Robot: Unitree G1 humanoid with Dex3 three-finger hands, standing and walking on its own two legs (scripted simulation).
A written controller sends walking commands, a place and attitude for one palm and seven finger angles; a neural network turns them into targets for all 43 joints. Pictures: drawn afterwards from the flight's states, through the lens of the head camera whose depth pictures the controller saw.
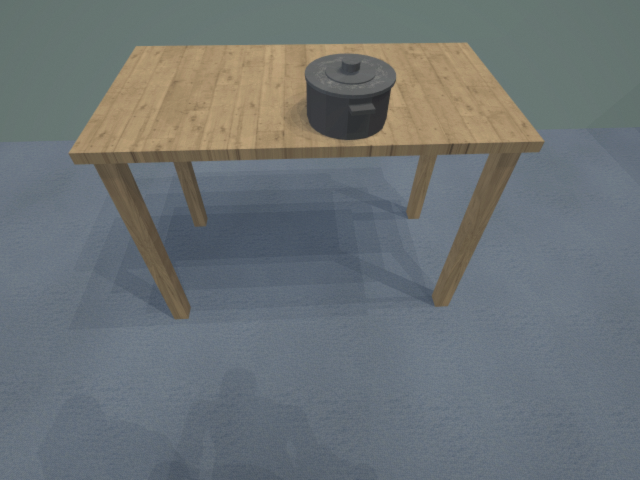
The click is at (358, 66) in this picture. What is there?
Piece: lid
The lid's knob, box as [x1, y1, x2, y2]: [342, 56, 360, 71]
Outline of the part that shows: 342,59 342,69 346,71 355,71 359,69 360,60 358,58 349,56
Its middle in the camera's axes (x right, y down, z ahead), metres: +0.07 -0.38 +0.85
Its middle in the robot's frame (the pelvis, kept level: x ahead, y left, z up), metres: +0.91 -0.01 +0.10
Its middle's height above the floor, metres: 0.88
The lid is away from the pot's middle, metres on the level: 0.00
